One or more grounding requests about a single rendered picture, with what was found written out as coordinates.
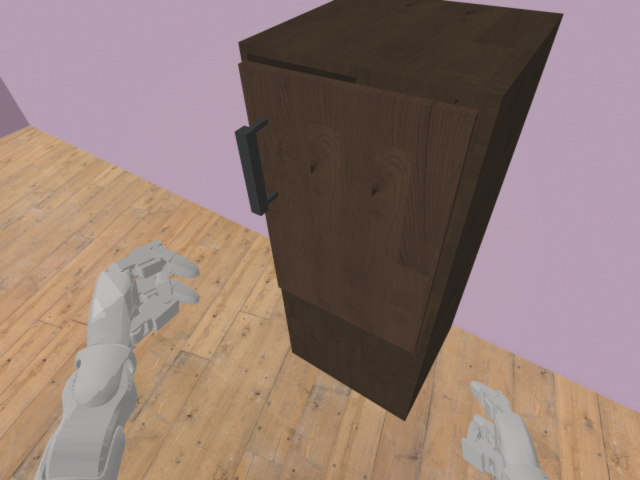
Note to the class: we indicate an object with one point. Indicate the right robot hand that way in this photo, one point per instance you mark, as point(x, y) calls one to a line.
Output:
point(505, 442)

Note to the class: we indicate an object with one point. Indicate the handle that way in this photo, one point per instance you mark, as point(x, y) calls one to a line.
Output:
point(252, 169)

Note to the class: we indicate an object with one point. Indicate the left robot hand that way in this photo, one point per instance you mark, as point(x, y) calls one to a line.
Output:
point(117, 296)

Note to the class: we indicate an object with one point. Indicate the cupboard door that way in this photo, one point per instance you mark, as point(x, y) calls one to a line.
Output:
point(367, 180)

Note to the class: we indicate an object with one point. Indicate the robot left forearm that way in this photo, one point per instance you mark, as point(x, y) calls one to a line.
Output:
point(97, 401)

